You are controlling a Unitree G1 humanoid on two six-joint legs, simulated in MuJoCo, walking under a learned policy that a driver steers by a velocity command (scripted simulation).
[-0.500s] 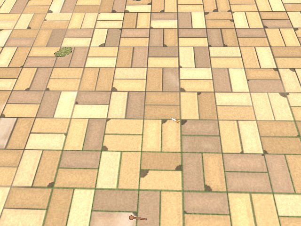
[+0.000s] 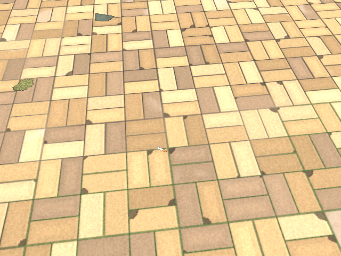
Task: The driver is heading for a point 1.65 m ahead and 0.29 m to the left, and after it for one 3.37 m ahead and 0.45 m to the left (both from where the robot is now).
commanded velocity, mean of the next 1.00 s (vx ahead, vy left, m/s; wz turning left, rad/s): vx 0.13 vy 0.00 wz -0.02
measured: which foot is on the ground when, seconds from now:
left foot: down 0.00-1.00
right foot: down 0.00-0.78, up 0.80-1.00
